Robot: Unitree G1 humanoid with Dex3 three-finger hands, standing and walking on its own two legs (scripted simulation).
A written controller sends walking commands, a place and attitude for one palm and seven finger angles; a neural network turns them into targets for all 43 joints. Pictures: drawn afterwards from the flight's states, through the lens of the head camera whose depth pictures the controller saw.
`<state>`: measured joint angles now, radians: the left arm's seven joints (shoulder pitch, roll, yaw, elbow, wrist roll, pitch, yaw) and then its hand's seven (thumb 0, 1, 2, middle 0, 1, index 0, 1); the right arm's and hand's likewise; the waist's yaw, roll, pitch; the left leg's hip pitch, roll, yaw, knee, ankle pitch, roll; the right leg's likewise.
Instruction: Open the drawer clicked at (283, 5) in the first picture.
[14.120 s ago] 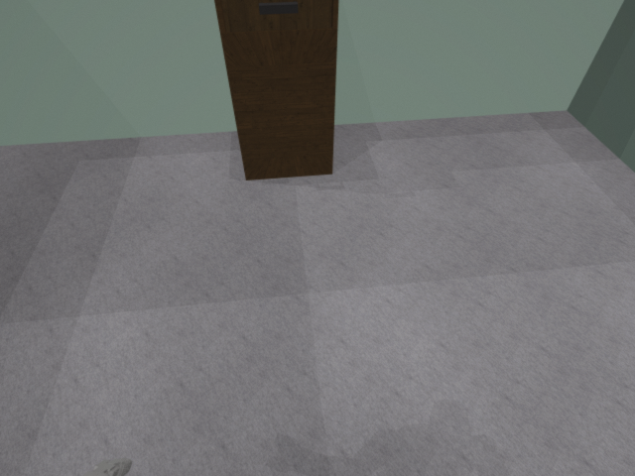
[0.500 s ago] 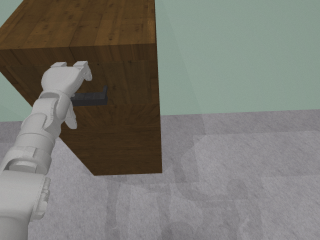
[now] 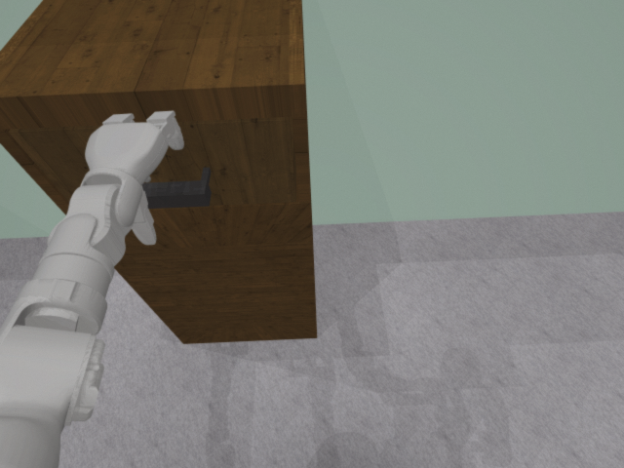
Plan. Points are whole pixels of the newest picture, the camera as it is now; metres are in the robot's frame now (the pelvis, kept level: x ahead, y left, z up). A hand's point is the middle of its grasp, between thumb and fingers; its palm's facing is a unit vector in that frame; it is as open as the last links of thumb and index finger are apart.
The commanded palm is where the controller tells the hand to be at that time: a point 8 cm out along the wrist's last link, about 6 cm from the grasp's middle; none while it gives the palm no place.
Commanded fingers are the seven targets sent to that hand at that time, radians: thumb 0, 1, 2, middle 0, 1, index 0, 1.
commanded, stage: lower the fingers behind the handle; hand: left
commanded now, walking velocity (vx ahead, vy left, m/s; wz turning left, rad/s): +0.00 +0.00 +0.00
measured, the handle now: (166, 184) +0.52 +0.23 +0.04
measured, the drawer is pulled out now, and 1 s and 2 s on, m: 0.00 0.00 0.00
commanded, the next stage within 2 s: close the thumb around the handle in 1.64 s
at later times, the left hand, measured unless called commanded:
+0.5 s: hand (158, 195) +0.47 +0.22 +0.07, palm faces -0.02 -0.01 -1.00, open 13.8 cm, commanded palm +0.45 +0.23 +0.12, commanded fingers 0.00 -0.50 0.30 -0.30 -1.20 -0.30 -1.20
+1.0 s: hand (160, 212) +0.46 +0.23 +0.04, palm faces -0.05 -0.01 -1.00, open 13.8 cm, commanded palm +0.44 +0.23 +0.09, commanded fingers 0.00 -0.50 0.30 -0.30 -1.20 -0.30 -1.20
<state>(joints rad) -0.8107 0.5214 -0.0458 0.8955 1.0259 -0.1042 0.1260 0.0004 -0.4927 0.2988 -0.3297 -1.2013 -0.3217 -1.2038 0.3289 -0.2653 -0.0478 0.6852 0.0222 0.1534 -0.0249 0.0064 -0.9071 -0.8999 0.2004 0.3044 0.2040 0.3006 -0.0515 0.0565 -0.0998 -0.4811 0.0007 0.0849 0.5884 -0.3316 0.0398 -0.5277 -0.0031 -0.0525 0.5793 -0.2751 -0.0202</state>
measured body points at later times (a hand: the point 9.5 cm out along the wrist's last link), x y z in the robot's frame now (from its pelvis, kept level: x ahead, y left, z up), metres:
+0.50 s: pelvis +0.00 +0.00 +0.00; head +0.07 -0.02 +0.44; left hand +0.46 +0.22 +0.12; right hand +0.05 -0.28 -0.14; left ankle -0.03 +0.09 -0.73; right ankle +0.00 -0.11 -0.73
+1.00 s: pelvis -0.01 -0.01 -0.01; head +0.07 -0.02 +0.43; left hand +0.45 +0.22 +0.10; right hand +0.02 -0.29 -0.14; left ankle -0.03 +0.09 -0.73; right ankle +0.00 -0.11 -0.73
